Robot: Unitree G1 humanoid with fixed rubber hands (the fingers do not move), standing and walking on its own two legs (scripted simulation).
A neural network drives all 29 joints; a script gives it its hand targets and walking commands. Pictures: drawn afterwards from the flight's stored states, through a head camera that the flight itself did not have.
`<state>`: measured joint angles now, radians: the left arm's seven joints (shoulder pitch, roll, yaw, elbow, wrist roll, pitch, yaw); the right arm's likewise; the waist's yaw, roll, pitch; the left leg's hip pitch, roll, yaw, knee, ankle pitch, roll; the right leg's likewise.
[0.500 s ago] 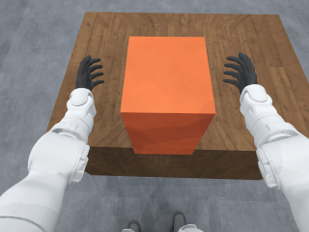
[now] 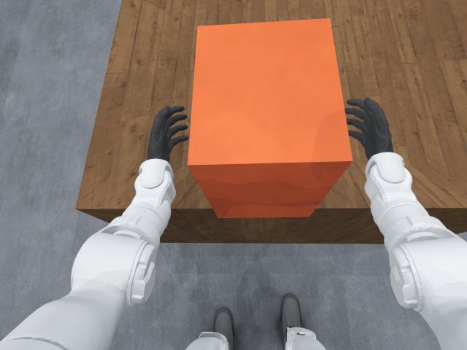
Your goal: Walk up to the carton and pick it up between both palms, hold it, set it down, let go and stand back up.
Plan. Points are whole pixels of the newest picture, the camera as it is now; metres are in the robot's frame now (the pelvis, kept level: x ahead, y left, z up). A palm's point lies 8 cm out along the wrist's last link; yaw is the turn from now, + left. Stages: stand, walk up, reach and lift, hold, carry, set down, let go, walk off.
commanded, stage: reach and lift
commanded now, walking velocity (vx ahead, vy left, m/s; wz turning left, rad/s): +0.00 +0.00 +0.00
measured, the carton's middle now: (263, 138) +0.48 -0.01 -0.04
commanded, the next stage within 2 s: none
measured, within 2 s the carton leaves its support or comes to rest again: neither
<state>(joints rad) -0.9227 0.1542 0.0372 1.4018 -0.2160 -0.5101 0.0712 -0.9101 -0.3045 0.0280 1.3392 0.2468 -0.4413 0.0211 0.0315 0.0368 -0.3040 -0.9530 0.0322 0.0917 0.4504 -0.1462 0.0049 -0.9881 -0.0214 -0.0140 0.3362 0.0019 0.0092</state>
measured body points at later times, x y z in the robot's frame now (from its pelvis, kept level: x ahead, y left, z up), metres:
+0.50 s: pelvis +0.00 -0.02 +0.00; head +0.16 -0.01 +0.42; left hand +0.45 +0.16 -0.02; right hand +0.47 -0.17 -0.01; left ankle -0.01 +0.11 -0.72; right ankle +0.05 -0.13 -0.72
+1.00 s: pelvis +0.02 -0.01 +0.01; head +0.17 -0.02 +0.43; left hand +0.47 +0.14 +0.00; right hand +0.47 -0.16 +0.00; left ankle -0.01 +0.11 -0.72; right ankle +0.05 -0.13 -0.72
